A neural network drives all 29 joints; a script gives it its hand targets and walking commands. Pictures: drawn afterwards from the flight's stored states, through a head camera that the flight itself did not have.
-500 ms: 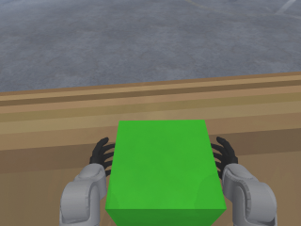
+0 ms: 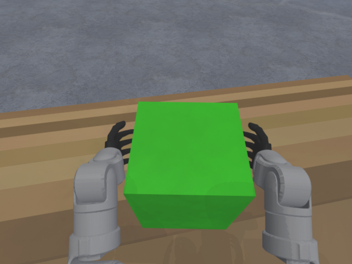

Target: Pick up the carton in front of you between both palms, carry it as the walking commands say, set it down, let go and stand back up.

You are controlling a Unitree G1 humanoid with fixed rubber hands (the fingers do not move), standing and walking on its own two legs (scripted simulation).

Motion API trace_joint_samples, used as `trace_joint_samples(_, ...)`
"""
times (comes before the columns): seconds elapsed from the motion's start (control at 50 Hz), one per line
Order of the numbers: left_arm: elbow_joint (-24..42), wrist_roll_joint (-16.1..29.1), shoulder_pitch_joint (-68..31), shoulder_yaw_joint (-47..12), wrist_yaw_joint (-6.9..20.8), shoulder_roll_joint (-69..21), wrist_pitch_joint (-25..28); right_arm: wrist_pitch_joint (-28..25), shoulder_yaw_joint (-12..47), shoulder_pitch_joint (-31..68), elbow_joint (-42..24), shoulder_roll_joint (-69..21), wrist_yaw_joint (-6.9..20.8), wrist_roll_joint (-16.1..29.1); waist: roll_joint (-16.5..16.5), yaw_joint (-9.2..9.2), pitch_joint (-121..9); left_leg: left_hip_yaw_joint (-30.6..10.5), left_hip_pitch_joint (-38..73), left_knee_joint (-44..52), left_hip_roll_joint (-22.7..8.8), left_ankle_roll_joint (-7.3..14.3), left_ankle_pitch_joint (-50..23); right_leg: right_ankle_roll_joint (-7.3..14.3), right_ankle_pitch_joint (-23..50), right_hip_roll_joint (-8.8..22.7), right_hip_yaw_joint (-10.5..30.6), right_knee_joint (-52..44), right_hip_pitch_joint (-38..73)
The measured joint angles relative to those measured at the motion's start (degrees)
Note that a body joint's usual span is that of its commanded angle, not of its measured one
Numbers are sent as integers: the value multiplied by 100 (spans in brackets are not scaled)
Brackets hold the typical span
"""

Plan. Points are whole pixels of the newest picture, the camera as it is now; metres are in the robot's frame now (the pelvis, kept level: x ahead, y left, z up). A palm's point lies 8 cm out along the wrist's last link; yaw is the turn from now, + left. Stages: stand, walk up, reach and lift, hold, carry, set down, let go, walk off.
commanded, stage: carry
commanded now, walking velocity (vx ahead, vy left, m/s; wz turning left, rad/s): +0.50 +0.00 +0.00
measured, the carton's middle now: (185, 170) +0.33 -0.01 +0.03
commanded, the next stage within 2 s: none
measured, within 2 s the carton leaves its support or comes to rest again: neither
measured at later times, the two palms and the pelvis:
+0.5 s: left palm (116, 72) +0.62 +0.17 +0.09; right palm (215, 66) +0.65 -0.12 +0.09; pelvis +0.30 -0.01 +0.00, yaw +1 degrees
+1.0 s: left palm (129, 64) +0.97 +0.20 -0.12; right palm (192, 63) +0.97 -0.10 -0.11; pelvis +0.65 +0.06 -0.19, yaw +2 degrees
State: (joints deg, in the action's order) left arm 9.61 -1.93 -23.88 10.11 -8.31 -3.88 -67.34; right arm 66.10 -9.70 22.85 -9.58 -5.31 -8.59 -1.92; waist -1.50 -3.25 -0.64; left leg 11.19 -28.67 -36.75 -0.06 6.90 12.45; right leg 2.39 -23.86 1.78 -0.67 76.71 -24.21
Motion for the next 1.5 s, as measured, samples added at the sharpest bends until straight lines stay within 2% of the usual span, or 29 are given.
trace_joint_samples(0.04,-136,-99,-185,135,-4,-129,68,-79,-143,138,131,17,-1,60,40,4,126,-37,256,252,19,17,54,40,260,46,0,52,-653)
trace_joint_samples(0.12,-221,-182,-418,267,-1,-208,310,-318,-340,451,312,22,0,149,101,70,242,-114,716,589,33,-4,251,34,629,146,-66,-641,-1509)
trace_joint_samples(0.28,-17,-55,-385,312,1,-145,400,-394,-346,514,139,-117,16,33,78,245,51,-278,1687,828,203,-184,1021,86,1785,8,-382,-3585,-1281)
trace_joint_samples(0.32,-76,-33,-388,295,2,-159,395,-330,-347,447,64,-117,25,-18,136,373,-27,-290,1744,268,181,-228,1399,220,2010,-147,-578,-3806,-933)
trace_joint_samples(0.38,-321,-89,-453,214,1,-230,447,-244,-359,354,38,12,62,-37,338,716,-79,-619,952,-2129,42,-313,1468,282,745,-347,-612,-3692,-491)
trace_joint_samples(0.42,-476,-89,-426,158,2,-210,425,-196,-370,261,80,1,75,-85,269,879,-59,-995,273,-3398,178,-353,1647,260,533,-380,-576,-3563,-352)
trace_joint_samples(0.48,-536,29,-309,84,-7,-119,408,-130,-453,180,42,-166,75,-214,133,949,10,-1204,-460,-3379,127,-402,1565,277,268,-372,-506,-3618,-30)
trace_joint_samples(0.54,-468,130,-332,42,-30,-82,482,-173,-506,165,-128,-229,77,-244,95,934,57,-1256,-981,-2691,-33,-467,645,221,-38,-332,-448,-3617,244)
trace_joint_samples(0.66,-450,147,-508,10,-38,-116,554,-236,-467,103,-365,-127,89,-209,296,951,-141,-1148,-834,41,-189,-557,-2883,3,-1257,-329,-311,-2823,710)
trace_joint_samples(0.7,-498,134,-508,50,-37,-98,499,-225,-420,124,-241,-116,91,-225,343,811,-263,-891,-457,432,-131,-530,-3490,-80,-1869,-289,-307,-2238,912)
trace_joint_samples(0.72,-519,125,-488,86,-35,-76,462,-217,-377,169,-121,-108,91,-239,365,661,-305,-748,-164,526,-82,-488,-3506,-126,-1831,-237,-339,-1732,957)
trace_joint_samples(0.74,-517,116,-455,136,-30,-48,412,-196,-316,248,24,-95,89,-254,410,458,-348,-619,225,713,-38,-429,-3373,-68,-1482,-184,-396,-998,916)
trace_joint_samples(0.78,-599,100,-478,220,-9,29,359,-217,-220,397,331,-63,58,-254,291,57,-486,-478,608,433,146,-236,-1624,-40,-1256,-104,-217,748,465)
trace_joint_samples(0.84,-797,-72,-460,313,-3,-84,289,-176,-155,497,767,146,3,14,257,-186,-550,-567,640,-298,388,10,871,-1,-738,-243,175,1483,-578)
trace_joint_samples(0.92,-712,-240,-225,475,-8,-276,332,-332,-143,455,1062,164,-57,238,51,-279,-239,-441,483,-1254,576,122,1686,-59,265,-51,308,-137,-1672)
trace_joint_samples(0.98,-521,-210,18,500,-6,-331,534,-534,-147,382,1039,68,-62,257,53,-257,16,-495,573,-1785,596,112,2359,62,1671,-26,177,-1213,-2097)
trace_joint_samples(1.04,-269,-129,248,476,-1,-326,772,-794,-106,275,912,-38,-54,263,-27,-223,180,-547,836,-2306,655,92,3108,79,3556,-81,-14,-3098,-1840)
trace_joint_samples(1.1,-124,-85,440,367,8,-307,964,-968,-67,108,741,-102,-12,216,-74,-78,196,-486,1201,-3092,680,26,3834,188,4321,-233,-395,-4180,-1148)
trace_joint_samples(1.12,-162,-98,439,293,8,-319,1002,-985,-78,8,654,-78,4,210,-67,57,172,-400,1220,-3673,606,-76,3189,298,4268,-309,-537,-4261,-805)
trace_joint_samples(1.14,-267,-133,384,204,7,-354,1054,-995,-110,-99,559,-12,17,231,-10,241,140,-316,1033,-4560,441,-181,2535,434,3261,-420,-572,-4240,-426)
trace_joint_samples(1.16,-390,-156,316,133,6,-356,1108,-1026,-131,-169,521,39,24,248,26,416,106,-339,779,-5433,331,-302,2210,369,1991,-558,-462,-4073,-220)
trace_joint_samples(1.18,-513,-147,280,72,4,-312,1143,-1063,-139,-217,543,46,32,226,2,575,52,-489,531,-5933,359,-416,2162,418,914,-649,-385,-3923,-90)
trace_joint_samples(1.22,-732,-21,283,-38,-39,-175,1177,-1076,-164,-272,634,3,50,130,79,850,36,-988,5,-5982,335,-531,2107,603,324,-840,-449,-3444,-142)
trace_joint_samples(1.3,-1074,315,320,-172,-114,45,1190,-1090,-319,-505,656,-275,69,-131,10,1101,45,-1536,-873,-4042,129,-634,1492,654,-322,-896,-444,-2835,-45)
trace_joint_samples(1.34,-1214,378,268,-202,-119,36,1288,-1145,-399,-613,566,-338,87,-200,46,1136,60,-1540,-1181,-3213,7,-602,565,614,-706,-879,-397,-2624,71)
trace_joint_samples(1.38,-1268,424,203,-234,-121,20,1400,-1236,-409,-702,439,-334,98,-218,94,1153,64,-1454,-1262,-2125,-47,-562,-855,559,-1143,-851,-297,-2326,193)
trace_joint_samples(1.44,-1225,436,143,-263,-120,-53,1537,-1354,-357,-823,226,-251,105,-181,267,1109,-20,-1226,-888,-201,7,-573,-2458,481,-1952,-857,-190,-1803,493)
trace_joint_samples(1.48,-1121,415,147,-255,-104,-71,1569,-1396,-276,-837,147,-195,97,-162,346,971,-122,-945,-504,429,99,-474,-3089,461,-2504,-856,-198,-1263,717)
trace_joint_samples(1.5,-1041,417,186,-221,-95,-45,1555,-1393,-204,-785,176,-181,78,-161,350,810,-166,-760,-214,558,172,-397,-3169,430,-2049,-785,-269,-748,769)
